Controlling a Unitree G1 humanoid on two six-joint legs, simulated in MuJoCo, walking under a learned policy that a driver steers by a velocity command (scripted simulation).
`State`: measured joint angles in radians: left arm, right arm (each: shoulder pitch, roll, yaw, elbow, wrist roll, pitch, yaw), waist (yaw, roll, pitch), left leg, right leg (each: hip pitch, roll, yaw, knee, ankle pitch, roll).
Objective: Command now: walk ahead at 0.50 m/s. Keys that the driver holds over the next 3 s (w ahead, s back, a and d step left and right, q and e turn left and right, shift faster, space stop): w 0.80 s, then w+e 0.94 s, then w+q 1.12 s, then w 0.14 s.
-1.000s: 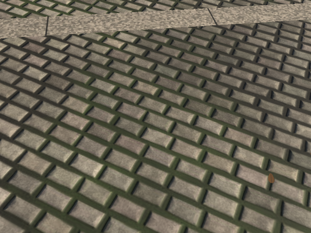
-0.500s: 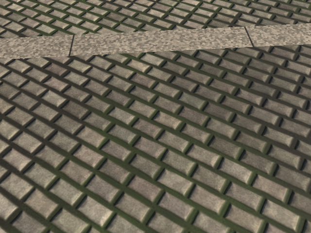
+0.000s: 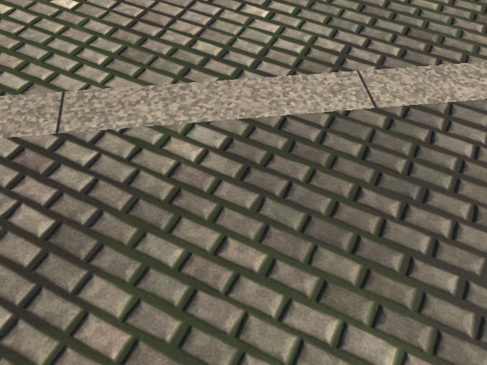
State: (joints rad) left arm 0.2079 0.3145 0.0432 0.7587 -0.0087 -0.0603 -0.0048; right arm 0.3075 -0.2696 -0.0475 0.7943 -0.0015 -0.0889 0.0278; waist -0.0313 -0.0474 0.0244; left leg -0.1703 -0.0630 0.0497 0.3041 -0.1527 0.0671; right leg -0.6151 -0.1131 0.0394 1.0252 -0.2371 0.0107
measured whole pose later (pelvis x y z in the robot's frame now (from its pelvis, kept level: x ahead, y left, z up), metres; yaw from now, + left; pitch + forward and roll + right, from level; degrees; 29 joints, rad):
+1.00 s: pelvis +0.56 -0.01 +0.00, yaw -3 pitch +0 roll +1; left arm 0.28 0.30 0.06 0.87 -0.03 -0.05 0.00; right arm 0.21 -0.25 -0.05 0.82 -0.01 -0.10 0.02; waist 0.00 -0.05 0.04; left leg -0.24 -0.03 0.11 0.39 -0.16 0.06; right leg -0.50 -0.07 0.06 1.13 -0.31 -0.03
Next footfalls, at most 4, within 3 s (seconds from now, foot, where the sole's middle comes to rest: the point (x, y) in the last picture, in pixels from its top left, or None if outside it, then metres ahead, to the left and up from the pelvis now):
0.28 right None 0.33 -0.16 -0.78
0.82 left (213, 314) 0.63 0.08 -0.78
1.36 right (298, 237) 0.89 -0.19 -0.78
1.86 left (270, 159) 1.24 -0.13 -0.78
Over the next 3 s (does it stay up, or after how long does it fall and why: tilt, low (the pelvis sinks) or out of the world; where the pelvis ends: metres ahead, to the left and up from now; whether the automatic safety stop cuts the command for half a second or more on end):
stays up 1.61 -0.28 -0.01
